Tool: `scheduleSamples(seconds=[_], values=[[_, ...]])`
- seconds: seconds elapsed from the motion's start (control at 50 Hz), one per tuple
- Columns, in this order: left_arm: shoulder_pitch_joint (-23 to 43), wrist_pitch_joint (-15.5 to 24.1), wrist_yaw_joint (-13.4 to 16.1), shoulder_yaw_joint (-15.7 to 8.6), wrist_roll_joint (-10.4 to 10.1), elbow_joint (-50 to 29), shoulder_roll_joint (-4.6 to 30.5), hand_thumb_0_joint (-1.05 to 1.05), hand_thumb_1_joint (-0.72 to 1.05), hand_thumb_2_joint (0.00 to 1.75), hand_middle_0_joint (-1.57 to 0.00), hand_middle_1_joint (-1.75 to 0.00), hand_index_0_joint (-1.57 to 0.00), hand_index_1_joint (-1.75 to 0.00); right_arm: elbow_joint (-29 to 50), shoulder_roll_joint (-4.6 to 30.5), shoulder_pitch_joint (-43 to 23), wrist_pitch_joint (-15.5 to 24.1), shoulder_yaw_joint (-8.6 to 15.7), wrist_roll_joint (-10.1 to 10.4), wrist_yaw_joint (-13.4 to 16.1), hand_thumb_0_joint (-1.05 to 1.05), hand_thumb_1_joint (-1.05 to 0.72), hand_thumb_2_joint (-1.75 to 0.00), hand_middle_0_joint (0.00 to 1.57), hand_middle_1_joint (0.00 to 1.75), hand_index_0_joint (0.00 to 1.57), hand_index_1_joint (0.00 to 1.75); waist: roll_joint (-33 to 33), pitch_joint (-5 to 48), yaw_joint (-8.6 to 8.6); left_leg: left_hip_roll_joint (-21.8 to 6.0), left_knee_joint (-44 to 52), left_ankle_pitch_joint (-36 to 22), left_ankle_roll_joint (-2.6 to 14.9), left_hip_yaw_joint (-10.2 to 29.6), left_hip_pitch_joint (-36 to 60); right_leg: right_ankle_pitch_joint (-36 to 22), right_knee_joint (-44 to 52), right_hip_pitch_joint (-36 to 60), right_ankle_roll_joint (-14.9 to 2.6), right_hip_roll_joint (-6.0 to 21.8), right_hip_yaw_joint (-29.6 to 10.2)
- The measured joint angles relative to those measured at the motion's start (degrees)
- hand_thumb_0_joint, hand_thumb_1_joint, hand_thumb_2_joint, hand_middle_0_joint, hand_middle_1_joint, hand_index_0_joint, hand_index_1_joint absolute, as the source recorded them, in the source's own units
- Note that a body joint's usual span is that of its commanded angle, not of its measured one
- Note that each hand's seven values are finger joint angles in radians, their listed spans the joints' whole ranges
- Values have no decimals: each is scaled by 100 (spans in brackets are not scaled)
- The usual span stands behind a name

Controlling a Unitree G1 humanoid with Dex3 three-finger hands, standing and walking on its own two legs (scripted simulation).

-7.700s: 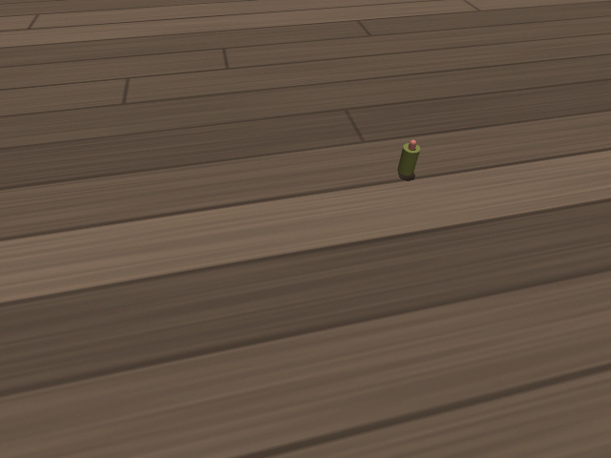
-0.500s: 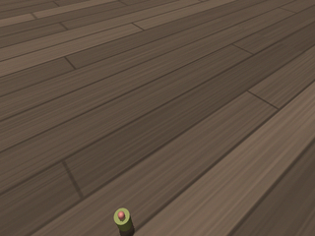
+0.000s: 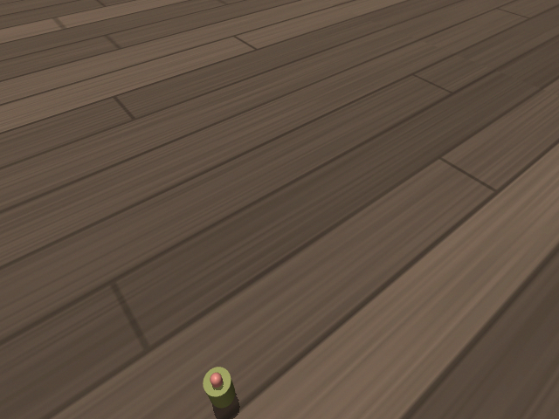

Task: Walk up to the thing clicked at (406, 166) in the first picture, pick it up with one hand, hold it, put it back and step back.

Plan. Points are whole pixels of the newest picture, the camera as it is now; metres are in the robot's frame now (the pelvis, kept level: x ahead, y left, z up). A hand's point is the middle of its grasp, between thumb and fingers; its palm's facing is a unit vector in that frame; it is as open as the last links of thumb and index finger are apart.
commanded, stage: stand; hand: left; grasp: from the side
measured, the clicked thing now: (219, 386) +0.36 +0.19 -0.69
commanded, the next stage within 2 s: go down in 0.10 s
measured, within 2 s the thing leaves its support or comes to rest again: neither
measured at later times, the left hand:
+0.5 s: hand out of the picture +0.16 +0.26 -0.17, palm faces +0.03 -0.94 -0.33, open 12.4 cm
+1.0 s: hand out of the picture +0.13 +0.28 -0.20, palm faces +0.06 -0.95 -0.31, open 17.4 cm
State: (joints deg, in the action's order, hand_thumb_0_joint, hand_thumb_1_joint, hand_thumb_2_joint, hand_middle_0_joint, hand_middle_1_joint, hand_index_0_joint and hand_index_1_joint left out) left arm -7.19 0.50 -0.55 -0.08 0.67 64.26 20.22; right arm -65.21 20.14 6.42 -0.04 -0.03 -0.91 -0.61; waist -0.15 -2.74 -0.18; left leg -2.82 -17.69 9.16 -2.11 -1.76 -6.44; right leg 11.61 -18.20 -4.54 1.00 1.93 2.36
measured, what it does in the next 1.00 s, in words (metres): lowers itself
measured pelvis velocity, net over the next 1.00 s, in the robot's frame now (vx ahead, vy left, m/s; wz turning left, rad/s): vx -0.01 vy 0.01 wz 0.01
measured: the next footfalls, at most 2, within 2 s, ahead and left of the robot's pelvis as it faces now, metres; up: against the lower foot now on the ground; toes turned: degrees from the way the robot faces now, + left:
none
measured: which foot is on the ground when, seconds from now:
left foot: down 0.00-1.00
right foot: down 0.00-1.00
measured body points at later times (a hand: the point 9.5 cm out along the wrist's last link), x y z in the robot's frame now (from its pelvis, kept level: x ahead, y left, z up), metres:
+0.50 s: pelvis -0.01 +0.00 -0.02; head +0.05 +0.01 +0.43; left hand +0.15 +0.31 -0.14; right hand +0.08 -0.26 -0.14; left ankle +0.01 +0.14 -0.75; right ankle -0.02 -0.13 -0.75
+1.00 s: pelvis -0.01 +0.01 -0.08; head +0.06 +0.03 +0.37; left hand +0.13 +0.33 -0.18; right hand +0.15 -0.24 -0.16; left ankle +0.01 +0.14 -0.75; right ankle -0.02 -0.13 -0.75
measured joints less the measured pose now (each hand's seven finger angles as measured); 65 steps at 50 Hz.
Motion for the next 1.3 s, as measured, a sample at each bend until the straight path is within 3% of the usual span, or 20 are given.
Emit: scheduleSamples(seconds=[0.22, 0.3, 0.4, 0.5, 0.7, 0.84, 1.12, 1.3], values=[[1, 1, 15, 1, 4, -14, 10, 1, 90, 89, -21, -30, -20, -30, 18, -3, -32, 1, 0, 1, 8, 0, -91, -90, 20, 30, 20, 30, -1, 6, 2, -6, -10, 31, -2, -8, 18, 16, 13, 24, 1, -5, -7], [301, 103, 91, -284, -90, -328, -142, 1, 83, 83, -18, -24, -16, -23, 988, -83, 326, 145, 12, 289, 200, 1, -94, -91, 20, 30, 20, 30, 24, 2, -22, 16, -474, 169, 27, 79, -562, 184, -454, -519, -7, 29, 58], [1031, 33, -85, -820, 260, -185, -75, 1, 61, 60, -10, -15, -9, -14, 1688, -423, 491, 216, 104, 233, 217, 0, -95, -92, 20, 30, 20, 30, -74, 84, -81, -13, -1123, 376, 13, 96, -1379, 411, -1136, -1354, -31, 22, 37], [942, -237, -187, -1103, 421, -614, -22, 1, 33, 37, -7, -11, -6, -10, 2126, -628, 727, 215, 142, 207, 165, 1, -94, -91, 20, 30, 20, 30, -99, 245, -169, -37, -1600, 616, 20, 60, -1821, 612, -1579, -1801, -25, 15, -23], [181, -578, -338, -1301, 335, -1847, -58, 0, -21, 13, -7, -9, -7, -8, 2656, -590, 891, 387, 224, 178, 179, 1, -88, -90, 20, 30, 20, 30, -34, 590, -206, -50, -2970, 1266, 72, 104, -2988, 1204, -2830, -2901, 34, 42, -49], [-309, -890, -398, -1305, 259, -2783, -115, 0, -46, 6, -9, -9, -8, -9, 2914, -577, 762, 562, 217, 159, 305, 1, -86, -89, 20, 30, 20, 30, -22, 775, -196, -70, -3709, 1599, 87, 183, -3598, 1505, -3477, -3442, 59, 37, -14], [-907, -1393, -495, -1413, 70, -4004, -40, 0, -58, 2, -10, -9, -9, -8, 3334, -715, 632, 890, 43, 79, 487, 1, -86, -89, 20, 30, 20, 30, 25, 983, -222, -95, -4595, 1917, 78, 363, -4463, 1820, -4265, -4199, 52, 15, 104], [-887, -1095, -645, -1603, -67, -4035, 40, -1, -58, 4, -9, -8, -8, -8, 3356, -717, 658, 1071, 27, 37, 536, 1, -88, -90, 21, 30, 20, 30, 19, 1047, -218, -94, -5138, 2055, 84, 418, -5111, 1972, -4809, -4826, 54, 20, 117]])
